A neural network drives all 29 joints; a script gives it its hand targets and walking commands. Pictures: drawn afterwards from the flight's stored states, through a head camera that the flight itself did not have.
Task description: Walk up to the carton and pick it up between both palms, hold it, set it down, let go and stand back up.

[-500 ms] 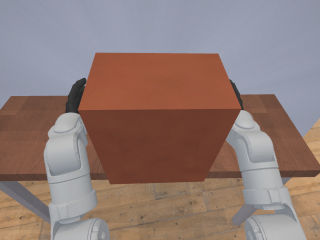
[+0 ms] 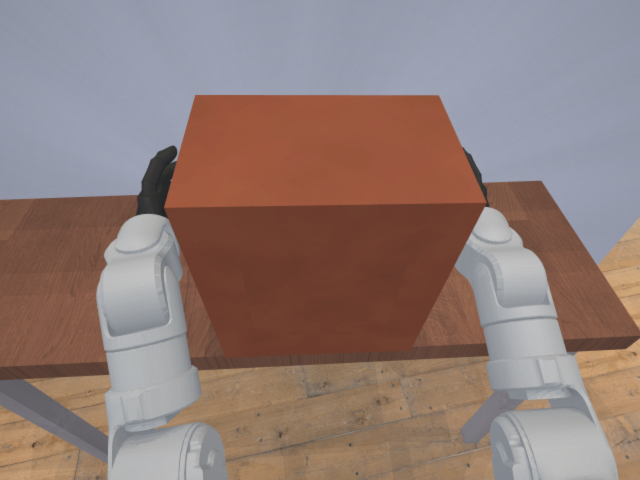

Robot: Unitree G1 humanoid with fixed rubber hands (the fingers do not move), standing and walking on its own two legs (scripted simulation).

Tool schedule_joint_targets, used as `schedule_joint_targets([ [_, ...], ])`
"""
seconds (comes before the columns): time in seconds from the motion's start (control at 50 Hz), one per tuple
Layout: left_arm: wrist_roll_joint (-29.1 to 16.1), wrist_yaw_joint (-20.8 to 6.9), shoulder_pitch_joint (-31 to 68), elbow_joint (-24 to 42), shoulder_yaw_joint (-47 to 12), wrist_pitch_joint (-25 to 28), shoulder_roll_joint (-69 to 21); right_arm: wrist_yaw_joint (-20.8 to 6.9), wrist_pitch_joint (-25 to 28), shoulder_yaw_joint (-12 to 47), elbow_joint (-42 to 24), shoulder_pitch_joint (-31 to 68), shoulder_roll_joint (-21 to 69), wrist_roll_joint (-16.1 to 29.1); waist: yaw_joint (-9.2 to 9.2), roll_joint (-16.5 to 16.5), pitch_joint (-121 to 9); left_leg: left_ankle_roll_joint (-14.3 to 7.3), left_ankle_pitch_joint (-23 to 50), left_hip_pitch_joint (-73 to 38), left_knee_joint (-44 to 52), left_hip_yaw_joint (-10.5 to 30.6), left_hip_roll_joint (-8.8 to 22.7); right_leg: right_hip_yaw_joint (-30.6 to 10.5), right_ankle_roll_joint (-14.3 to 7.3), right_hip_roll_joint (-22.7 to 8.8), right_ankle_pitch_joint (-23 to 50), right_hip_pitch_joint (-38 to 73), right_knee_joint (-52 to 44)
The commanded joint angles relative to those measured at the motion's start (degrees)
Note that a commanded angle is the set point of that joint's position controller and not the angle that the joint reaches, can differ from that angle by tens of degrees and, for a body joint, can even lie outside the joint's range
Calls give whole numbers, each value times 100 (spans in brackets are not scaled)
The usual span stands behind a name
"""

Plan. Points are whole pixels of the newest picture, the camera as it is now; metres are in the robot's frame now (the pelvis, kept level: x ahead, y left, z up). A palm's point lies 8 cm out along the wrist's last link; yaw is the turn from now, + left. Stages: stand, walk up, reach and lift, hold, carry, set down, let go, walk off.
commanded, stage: set down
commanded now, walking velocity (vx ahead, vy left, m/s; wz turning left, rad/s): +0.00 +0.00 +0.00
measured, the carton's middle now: (319, 242) +0.37 -0.01 +0.12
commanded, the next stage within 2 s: none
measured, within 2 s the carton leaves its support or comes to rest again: rests again in 1.52 s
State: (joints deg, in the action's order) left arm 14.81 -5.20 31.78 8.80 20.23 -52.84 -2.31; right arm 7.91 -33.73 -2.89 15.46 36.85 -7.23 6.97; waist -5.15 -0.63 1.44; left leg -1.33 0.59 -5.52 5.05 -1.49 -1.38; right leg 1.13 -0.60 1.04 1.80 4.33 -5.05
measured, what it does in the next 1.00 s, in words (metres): stands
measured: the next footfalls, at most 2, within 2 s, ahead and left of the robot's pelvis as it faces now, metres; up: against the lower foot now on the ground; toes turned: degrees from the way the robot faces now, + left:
none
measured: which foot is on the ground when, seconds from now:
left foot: down 0.00-1.00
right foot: down 0.00-1.00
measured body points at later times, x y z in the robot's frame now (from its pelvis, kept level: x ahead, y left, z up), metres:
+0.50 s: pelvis +0.00 +0.00 +0.00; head +0.02 -0.01 +0.45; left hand +0.41 +0.15 +0.18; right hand +0.41 -0.20 +0.16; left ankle -0.02 +0.10 -0.76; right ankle -0.01 -0.11 -0.76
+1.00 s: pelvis +0.01 -0.01 +0.00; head +0.03 -0.02 +0.45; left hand +0.43 +0.13 +0.16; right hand +0.43 -0.21 +0.15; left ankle -0.02 +0.10 -0.76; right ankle -0.01 -0.11 -0.76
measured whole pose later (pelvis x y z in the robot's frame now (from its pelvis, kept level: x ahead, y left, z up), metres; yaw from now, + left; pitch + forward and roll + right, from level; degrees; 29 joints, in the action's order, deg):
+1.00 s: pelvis +0.01 -0.01 +0.00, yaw +1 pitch +7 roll +0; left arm 14.2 -1.8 42.1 -14.1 23.8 -38.7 -2.4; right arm -0.1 -22.3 -14.9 36.9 48.1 -5.8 -6.6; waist -6.0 -2.2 -5.6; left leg -1.1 1.4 3.6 5.1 -0.4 -1.1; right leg 2.2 -1.1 1.3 2.3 -4.5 -5.1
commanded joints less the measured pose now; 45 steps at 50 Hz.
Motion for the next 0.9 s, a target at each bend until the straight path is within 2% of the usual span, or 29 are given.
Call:
schedule_joint_targets([
  [0.0, -994, -716, 3185, 804, -2210, 345, -1532, -667, 538, 1519, -1798, 3683, 1962, 545, 1, -28, -2930, 287, 2072, -389, -332, 57, -5, -149, 394, 55, 2221, 1674, 655],
  [0.22, -954, -667, 3486, 415, -2125, 533, -1576, -828, 701, 1273, -1342, 3995, 1987, 282, -91, -37, -3128, 322, 2062, -472, -348, 82, -10, -69, 435, 105, 2221, 1344, 597],
  [0.46, -857, -507, 3898, -133, -1995, 852, -1649, -1113, 971, 969, -694, 4410, 2153, -98, -110, -43, -3490, 308, 2122, -515, -388, 123, -6, -4, 452, 130, 2280, 986, 550],
  [0.88, -731, -172, 4642, -1378, -1711, 1749, -1861, -1541, 1576, 310, 574, 5041, 2527, -917, -148, -10, -4113, 169, 2184, -278, -352, 257, 6, 36, 406, 102, 2788, 841, 557],
])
